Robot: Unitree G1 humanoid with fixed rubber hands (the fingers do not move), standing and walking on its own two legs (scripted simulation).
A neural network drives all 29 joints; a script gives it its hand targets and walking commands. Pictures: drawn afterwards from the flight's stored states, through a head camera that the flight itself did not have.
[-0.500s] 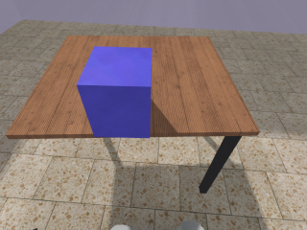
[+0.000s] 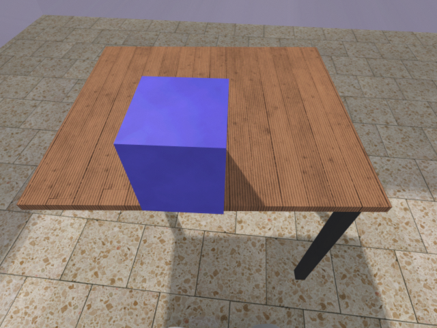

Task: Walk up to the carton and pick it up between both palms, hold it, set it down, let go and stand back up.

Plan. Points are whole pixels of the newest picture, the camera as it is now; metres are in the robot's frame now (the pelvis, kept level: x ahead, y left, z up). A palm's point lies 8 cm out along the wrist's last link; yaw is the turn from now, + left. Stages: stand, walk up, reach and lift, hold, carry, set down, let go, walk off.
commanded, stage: walk up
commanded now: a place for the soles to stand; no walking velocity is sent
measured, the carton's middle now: (183, 147) +0.48 +0.06 +0.04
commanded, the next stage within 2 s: none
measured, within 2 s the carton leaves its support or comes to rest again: neither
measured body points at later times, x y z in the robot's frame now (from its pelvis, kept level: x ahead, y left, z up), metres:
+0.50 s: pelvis +0.00 +0.00 +0.00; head -0.01 +0.00 +0.45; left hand +0.10 +0.31 -0.11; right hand +0.06 -0.31 -0.11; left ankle +0.02 +0.15 -0.71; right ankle +0.03 -0.14 -0.71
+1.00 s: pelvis -0.01 +0.07 -0.02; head -0.01 +0.05 +0.43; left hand +0.06 +0.41 -0.10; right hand +0.05 -0.24 -0.14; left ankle +0.06 +0.22 -0.71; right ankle +0.03 -0.13 -0.71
